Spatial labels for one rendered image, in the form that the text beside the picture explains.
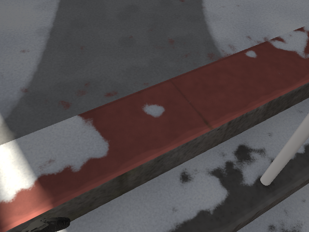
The stairs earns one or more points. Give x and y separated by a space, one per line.
211 183

